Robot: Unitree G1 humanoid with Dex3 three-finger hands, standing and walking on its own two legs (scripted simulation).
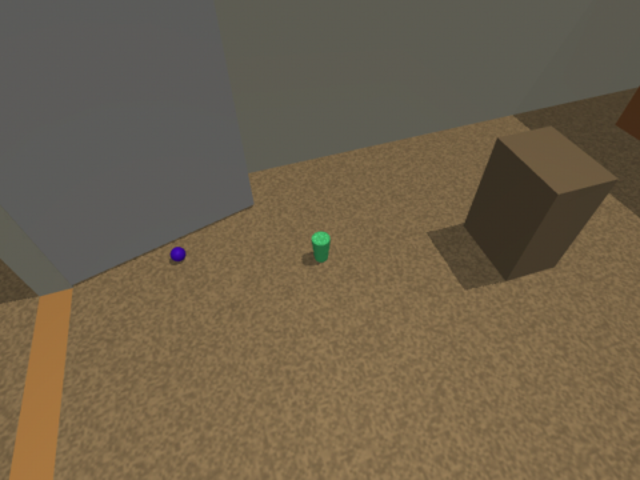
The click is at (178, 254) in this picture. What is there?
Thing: free ball
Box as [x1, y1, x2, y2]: [170, 247, 185, 260]
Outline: 173,248 170,252 171,257 174,260 181,260 185,255 184,250 180,247
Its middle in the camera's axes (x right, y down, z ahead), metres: -0.59 +0.08 +1.58
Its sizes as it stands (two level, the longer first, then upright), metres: 0.060 0.060 0.060
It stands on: the floor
